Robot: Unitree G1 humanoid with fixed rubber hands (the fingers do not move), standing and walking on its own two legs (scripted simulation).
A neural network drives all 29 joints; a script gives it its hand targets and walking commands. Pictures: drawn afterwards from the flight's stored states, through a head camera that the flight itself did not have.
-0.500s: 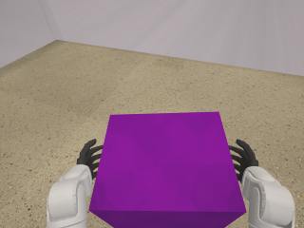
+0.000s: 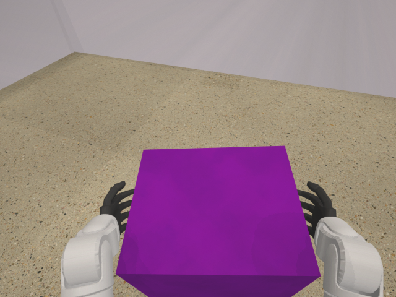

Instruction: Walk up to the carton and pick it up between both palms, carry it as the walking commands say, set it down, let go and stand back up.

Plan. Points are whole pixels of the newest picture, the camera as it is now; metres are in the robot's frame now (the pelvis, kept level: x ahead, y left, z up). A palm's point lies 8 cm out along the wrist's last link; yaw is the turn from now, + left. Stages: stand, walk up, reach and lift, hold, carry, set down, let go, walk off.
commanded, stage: carry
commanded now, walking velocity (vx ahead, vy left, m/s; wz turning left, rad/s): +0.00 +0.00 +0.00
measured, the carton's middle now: (214, 223) +0.28 +0.00 +0.02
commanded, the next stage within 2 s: hold in 0.78 s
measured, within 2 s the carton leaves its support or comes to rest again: neither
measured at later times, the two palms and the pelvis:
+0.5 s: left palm (121, 213) +0.27 +0.18 +0.08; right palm (321, 216) +0.27 -0.20 +0.07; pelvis +0.02 -0.01 +0.00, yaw +0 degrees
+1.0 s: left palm (131, 216) +0.29 +0.18 +0.03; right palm (314, 218) +0.28 -0.20 +0.04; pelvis +0.03 -0.01 +0.00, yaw +0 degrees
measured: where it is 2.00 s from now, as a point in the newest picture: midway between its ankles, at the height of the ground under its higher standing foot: outside the picture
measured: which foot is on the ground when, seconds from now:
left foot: down 0.00-1.00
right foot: down 0.00-1.00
